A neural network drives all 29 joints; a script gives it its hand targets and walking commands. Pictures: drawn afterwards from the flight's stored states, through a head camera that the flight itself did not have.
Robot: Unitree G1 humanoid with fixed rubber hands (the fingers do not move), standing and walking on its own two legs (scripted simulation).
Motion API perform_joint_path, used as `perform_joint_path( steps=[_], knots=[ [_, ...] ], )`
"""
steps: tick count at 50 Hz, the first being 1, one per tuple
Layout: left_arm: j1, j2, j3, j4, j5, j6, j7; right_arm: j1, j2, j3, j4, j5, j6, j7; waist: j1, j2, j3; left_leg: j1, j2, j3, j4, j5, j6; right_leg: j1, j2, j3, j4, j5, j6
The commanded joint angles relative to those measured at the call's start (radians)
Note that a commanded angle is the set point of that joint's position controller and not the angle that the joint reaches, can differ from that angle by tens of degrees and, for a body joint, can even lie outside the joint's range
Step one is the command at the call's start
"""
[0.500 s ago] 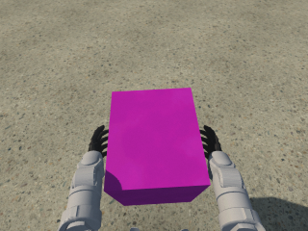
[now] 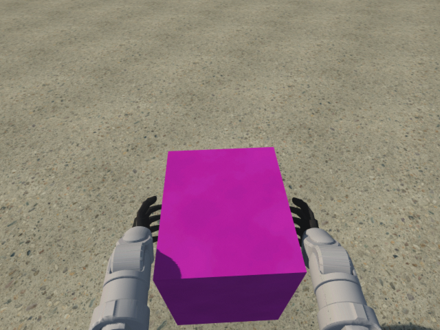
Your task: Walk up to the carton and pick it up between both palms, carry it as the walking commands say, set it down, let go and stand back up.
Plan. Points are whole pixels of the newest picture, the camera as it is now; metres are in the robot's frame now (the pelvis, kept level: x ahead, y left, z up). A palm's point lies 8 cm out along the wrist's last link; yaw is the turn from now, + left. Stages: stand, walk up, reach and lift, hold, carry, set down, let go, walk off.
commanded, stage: reach and lift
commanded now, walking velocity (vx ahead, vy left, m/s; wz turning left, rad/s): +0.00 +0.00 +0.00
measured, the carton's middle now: (224, 237) +0.35 +0.00 -0.06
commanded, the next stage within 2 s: hold in 1.36 s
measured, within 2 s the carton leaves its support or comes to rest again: neither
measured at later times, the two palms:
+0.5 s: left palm (141, 231) +0.29 +0.15 +0.06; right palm (326, 227) +0.29 -0.17 +0.06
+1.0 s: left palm (137, 231) +0.30 +0.16 +0.06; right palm (320, 229) +0.29 -0.16 +0.05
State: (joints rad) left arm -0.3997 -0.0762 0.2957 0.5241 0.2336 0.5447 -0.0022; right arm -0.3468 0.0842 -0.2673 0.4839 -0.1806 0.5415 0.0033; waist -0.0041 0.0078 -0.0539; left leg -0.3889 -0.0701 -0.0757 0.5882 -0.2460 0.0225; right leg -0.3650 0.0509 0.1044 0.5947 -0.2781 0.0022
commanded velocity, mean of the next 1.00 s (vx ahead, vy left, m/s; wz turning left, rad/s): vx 0.00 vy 0.00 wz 0.00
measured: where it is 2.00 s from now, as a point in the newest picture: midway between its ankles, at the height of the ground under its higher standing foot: outside the picture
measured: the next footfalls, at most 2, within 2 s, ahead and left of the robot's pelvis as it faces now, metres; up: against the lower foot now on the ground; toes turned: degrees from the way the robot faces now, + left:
none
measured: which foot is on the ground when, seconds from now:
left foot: down 0.00-1.00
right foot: down 0.00-1.00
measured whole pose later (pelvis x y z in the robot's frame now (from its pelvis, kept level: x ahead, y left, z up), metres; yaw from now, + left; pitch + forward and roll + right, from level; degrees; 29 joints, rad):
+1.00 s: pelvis +0.02 -0.01 +0.01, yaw +1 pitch -7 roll +0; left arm -0.25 -0.10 0.23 0.26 0.23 0.76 -0.03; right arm -0.22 0.13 -0.23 0.23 -0.20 0.76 0.02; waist -0.01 0.01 0.00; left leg -0.08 -0.06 -0.10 0.42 -0.21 0.01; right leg -0.05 0.05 0.09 0.41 -0.24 -0.02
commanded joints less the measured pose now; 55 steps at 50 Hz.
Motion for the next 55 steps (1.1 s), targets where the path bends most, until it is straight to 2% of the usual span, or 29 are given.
perform_joint_path(
  steps=[1,2,3,6,7,9,10,11,16,17,18,19,20,21,22,23,25,30,32,33,35,38,41,44,45,48,52,54,55],
  knots=[
    [-0.559,-1.109,-0.585,-0.099,-0.258,0.013,-0.233,-0.669,0.967,0.529,-0.102,0.189,-0.008,0.279,-0.033,0.010,-0.382,0.359,0.025,-0.066,-0.107,0.274,-0.037,0.077,0.049,-0.024,-0.100,0.157,-0.035],
    [-0.568,-1.099,-0.572,-0.087,-0.256,0.022,-0.234,-0.660,0.962,0.511,-0.077,0.174,0.006,0.278,-0.043,-0.018,-0.347,0.341,0.029,-0.062,-0.119,0.250,-0.033,0.074,0.049,-0.026,-0.111,0.149,-0.030],
    [-0.559,-1.114,-0.574,-0.089,-0.262,0.034,-0.233,-0.692,0.964,0.532,-0.113,0.190,0.010,0.280,-0.030,-0.001,-0.344,0.329,0.028,-0.057,-0.126,0.222,-0.035,0.107,0.044,-0.029,-0.114,0.149,-0.033],
    [-0.601,-1.071,-0.573,-0.133,-0.259,0.057,-0.231,-0.663,0.989,0.508,-0.069,0.189,0.045,0.286,-0.029,-0.002,-0.279,0.305,0.026,-0.052,-0.148,0.159,-0.026,0.107,0.042,-0.030,-0.130,0.126,-0.031],
    [-0.592,-1.078,-0.584,-0.149,-0.272,0.065,-0.231,-0.678,1.002,0.531,-0.111,0.213,0.051,0.286,-0.021,-0.014,-0.297,0.331,0.028,-0.050,-0.155,0.167,-0.022,0.137,0.040,-0.029,-0.136,0.148,-0.028],
    [-0.569,-1.061,-0.562,-0.132,-0.252,0.087,-0.232,-0.655,0.999,0.510,-0.090,0.201,0.075,0.282,-0.010,0.011,-0.244,0.294,0.020,-0.034,-0.173,0.137,-0.022,0.151,0.036,-0.029,-0.154,0.123,-0.025],
    [-0.549,-1.059,-0.562,-0.139,-0.255,0.094,-0.233,-0.654,1.013,0.534,-0.113,0.210,0.086,0.281,-0.001,-0.005,-0.232,0.298,0.019,-0.025,-0.178,0.127,-0.019,0.168,0.035,-0.032,-0.161,0.127,-0.021],
    [-0.605,-1.057,-0.586,-0.176,-0.269,0.098,-0.237,-0.674,1.021,0.531,-0.114,0.220,0.092,0.280,-0.010,0.013,-0.265,0.321,0.019,-0.024,-0.182,0.119,-0.017,0.176,0.033,-0.028,-0.168,0.126,-0.020],
    [-0.555,-1.030,-0.575,-0.184,-0.253,0.141,-0.244,-0.669,1.032,0.547,-0.169,0.227,0.135,0.265,0.013,0.024,-0.236,0.323,0.005,-0.009,-0.204,0.116,-0.013,0.227,0.027,-0.023,-0.204,0.125,-0.010],
    [-0.571,-1.027,-0.587,-0.204,-0.262,0.143,-0.245,-0.656,1.023,0.542,-0.173,0.223,0.140,0.260,-0.005,0.029,-0.211,0.316,0.002,-0.006,-0.206,0.095,-0.015,0.232,0.021,-0.015,-0.213,0.117,-0.013],
    [-0.549,-1.019,-0.581,-0.208,-0.257,0.150,-0.247,-0.649,1.044,0.562,-0.185,0.223,0.149,0.258,0.016,0.023,-0.203,0.300,-0.001,0.001,-0.214,0.082,-0.012,0.253,0.019,-0.018,-0.220,0.104,-0.005],
    [-0.562,-0.991,-0.555,-0.192,-0.238,0.159,-0.250,-0.645,1.029,0.525,-0.161,0.211,0.160,0.253,0.006,0.023,-0.166,0.294,-0.007,0.002,-0.220,0.053,-0.010,0.237,0.016,-0.013,-0.232,0.078,-0.002],
    [-0.563,-0.998,-0.565,-0.209,-0.252,0.160,-0.253,-0.633,1.019,0.538,-0.180,0.211,0.165,0.249,-0.001,0.023,-0.154,0.296,-0.007,0.003,-0.223,0.065,-0.012,0.250,0.014,-0.014,-0.237,0.097,-0.005],
    [-0.570,-0.999,-0.572,-0.215,-0.261,0.160,-0.256,-0.647,1.024,0.553,-0.195,0.212,0.166,0.247,-0.001,-0.004,-0.173,0.296,-0.005,0.002,-0.225,0.077,-0.010,0.270,0.015,-0.015,-0.238,0.110,0.000],
    [-0.563,-0.991,-0.569,-0.205,-0.259,0.163,-0.262,-0.649,1.014,0.545,-0.199,0.207,0.169,0.240,-0.005,0.003,-0.159,0.295,-0.009,0.004,-0.226,0.062,-0.010,0.272,0.009,-0.009,-0.249,0.097,0.002],
    [-0.575,-0.982,-0.551,-0.211,-0.257,0.164,-0.264,-0.643,1.011,0.534,-0.180,0.194,0.175,0.240,-0.004,-0.015,-0.139,0.291,-0.008,0.005,-0.227,0.043,-0.008,0.265,0.008,-0.010,-0.256,0.072,0.002],
    [-0.555,-0.965,-0.542,-0.201,-0.250,0.165,-0.268,-0.665,1.011,0.553,-0.209,0.197,0.176,0.232,0.007,-0.063,-0.131,0.309,-0.014,0.005,-0.220,0.054,-0.003,0.256,0.003,-0.004,-0.264,0.072,0.007],
    [-0.572,-0.957,-0.541,-0.224,-0.262,0.153,-0.274,-0.687,1.033,0.588,-0.239,0.212,0.169,0.220,0.031,-0.084,-0.194,0.330,-0.020,0.012,-0.210,0.078,0.001,0.276,-0.001,0.003,-0.264,0.087,0.014],
    [-0.569,-0.958,-0.585,-0.270,-0.276,0.150,-0.272,-0.639,1.038,0.601,-0.247,0.220,0.164,0.218,0.025,-0.025,-0.232,0.333,-0.018,0.008,-0.207,0.128,-0.005,0.311,0.002,0.004,-0.250,0.165,0.010],
    [-0.530,-0.955,-0.577,-0.257,-0.263,0.156,-0.270,-0.638,1.029,0.601,-0.262,0.221,0.163,0.216,0.029,-0.014,-0.234,0.326,-0.022,0.006,-0.207,0.138,-0.007,0.326,0.000,0.004,-0.250,0.185,0.011],
    [-0.525,-0.964,-0.613,-0.296,-0.271,0.158,-0.266,-0.568,1.026,0.582,-0.249,0.199,0.166,0.210,0.000,-0.014,-0.269,0.367,-0.017,-0.004,-0.212,0.188,-0.012,0.333,0.008,0.002,-0.247,0.235,0.008],
    [-0.490,-0.970,-0.623,-0.318,-0.267,0.167,-0.259,-0.527,0.983,0.566,-0.271,0.182,0.165,0.208,-0.024,0.020,-0.237,0.381,-0.013,-0.018,-0.216,0.212,-0.022,0.326,0.013,-0.003,-0.245,0.249,-0.004],
    [-0.478,-0.969,-0.641,-0.350,-0.269,0.174,-0.252,-0.493,0.962,0.560,-0.297,0.176,0.169,0.206,-0.030,0.051,-0.198,0.371,-0.012,-0.019,-0.224,0.218,-0.028,0.335,0.016,-0.009,-0.247,0.250,-0.010],
    [-0.444,-0.965,-0.649,-0.364,-0.272,0.175,-0.240,-0.504,0.921,0.584,-0.342,0.187,0.170,0.213,-0.020,0.021,-0.183,0.375,0.001,-0.032,-0.230,0.234,-0.030,0.320,0.023,-0.014,-0.249,0.242,-0.011],
    [-0.435,-0.964,-0.647,-0.364,-0.262,0.176,-0.235,-0.483,0.926,0.585,-0.335,0.185,0.171,0.217,-0.013,0.039,-0.173,0.375,-0.005,-0.029,-0.232,0.234,-0.032,0.324,0.022,-0.015,-0.251,0.243,-0.014],
    [-0.344,-0.959,-0.639,-0.367,-0.262,0.187,-0.216,-0.459,0.887,0.613,-0.388,0.192,0.180,0.215,-0.002,-0.008,-0.159,0.400,0.007,-0.038,-0.236,0.283,-0.029,0.320,0.028,-0.013,-0.252,0.263,-0.014],
    [-0.290,-0.935,-0.637,-0.392,-0.245,0.193,-0.202,-0.426,0.869,0.635,-0.417,0.199,0.184,0.215,0.013,-0.008,-0.163,0.436,0.003,-0.036,-0.240,0.335,-0.026,0.314,0.024,-0.008,-0.255,0.306,-0.011],
    [-0.266,-0.922,-0.641,-0.405,-0.249,0.195,-0.198,-0.414,0.853,0.647,-0.445,0.201,0.187,0.211,0.011,-0.039,-0.170,0.429,0.002,-0.039,-0.245,0.338,-0.022,0.332,0.030,-0.011,-0.255,0.311,-0.007],
    [-0.255,-0.919,-0.656,-0.424,-0.253,0.194,-0.196,-0.378,0.851,0.643,-0.434,0.195,0.188,0.211,0.002,-0.035,-0.161,0.438,0.007,-0.043,-0.249,0.350,-0.026,0.321,0.031,-0.011,-0.258,0.309,-0.007]
  ],
)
